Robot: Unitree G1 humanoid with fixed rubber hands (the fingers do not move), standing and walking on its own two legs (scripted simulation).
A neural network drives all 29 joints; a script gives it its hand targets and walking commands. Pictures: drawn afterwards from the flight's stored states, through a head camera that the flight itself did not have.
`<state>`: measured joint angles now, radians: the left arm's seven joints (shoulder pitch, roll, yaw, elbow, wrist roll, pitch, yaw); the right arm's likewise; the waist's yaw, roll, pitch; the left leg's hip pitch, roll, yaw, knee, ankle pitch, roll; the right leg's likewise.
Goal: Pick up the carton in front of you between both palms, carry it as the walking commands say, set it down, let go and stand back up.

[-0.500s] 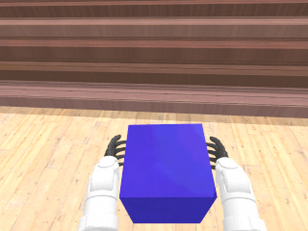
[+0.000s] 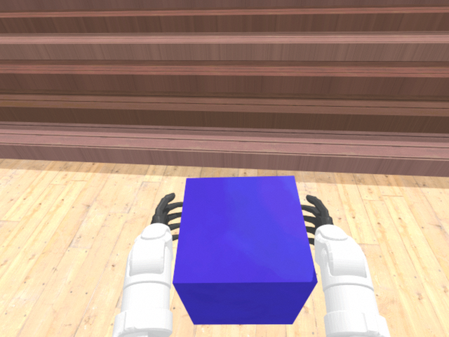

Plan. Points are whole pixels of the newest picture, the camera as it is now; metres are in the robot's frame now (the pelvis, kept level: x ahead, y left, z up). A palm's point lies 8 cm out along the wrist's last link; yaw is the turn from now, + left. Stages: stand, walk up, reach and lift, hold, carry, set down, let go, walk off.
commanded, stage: hold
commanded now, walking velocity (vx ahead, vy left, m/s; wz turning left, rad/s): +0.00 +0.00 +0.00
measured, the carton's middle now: (241, 253) +0.29 +0.00 -0.03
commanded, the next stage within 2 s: carry in 0.58 s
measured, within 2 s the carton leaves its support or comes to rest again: neither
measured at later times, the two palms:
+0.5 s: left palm (161, 229) +0.30 +0.15 +0.05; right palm (322, 230) +0.29 -0.15 +0.05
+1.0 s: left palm (162, 181) +0.39 +0.16 +0.08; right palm (308, 183) +0.39 -0.14 +0.08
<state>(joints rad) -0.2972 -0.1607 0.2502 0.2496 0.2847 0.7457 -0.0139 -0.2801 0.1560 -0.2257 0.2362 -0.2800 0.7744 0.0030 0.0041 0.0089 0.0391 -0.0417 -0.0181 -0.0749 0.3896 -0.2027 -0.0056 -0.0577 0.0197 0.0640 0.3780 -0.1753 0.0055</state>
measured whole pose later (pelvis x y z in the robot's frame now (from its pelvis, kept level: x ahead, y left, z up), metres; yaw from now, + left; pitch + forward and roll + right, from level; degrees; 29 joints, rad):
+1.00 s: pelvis +0.12 +0.01 -0.01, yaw +1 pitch +5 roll -2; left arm -0.18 -0.13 0.13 -0.22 0.10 1.09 0.07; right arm -0.15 0.13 -0.10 -0.26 -0.13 1.12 -0.09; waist -0.01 0.04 -0.16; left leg -0.18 0.05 0.00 0.50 -0.39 0.00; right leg -0.32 0.00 -0.17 0.44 -0.23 -0.01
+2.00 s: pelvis +0.74 +0.04 +0.00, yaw +5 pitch +4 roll +1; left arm -0.17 -0.14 0.11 -0.40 0.09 1.20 0.09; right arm -0.17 0.13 -0.10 -0.40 -0.11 1.23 -0.09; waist 0.03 0.01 -0.02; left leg -0.53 0.10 0.07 1.07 -0.27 0.02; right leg -0.26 -0.04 -0.26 0.36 -0.19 -0.08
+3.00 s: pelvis +1.45 +0.02 +0.02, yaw +4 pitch +6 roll -1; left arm -0.72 -0.10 0.26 -0.14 0.11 1.21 0.11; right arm -0.74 0.02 -0.30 -0.12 -0.01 1.26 -0.15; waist 0.03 0.04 0.24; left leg -0.46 -0.13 -0.23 1.74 -0.32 -0.01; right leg -0.76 0.12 -0.09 1.22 -0.56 -0.13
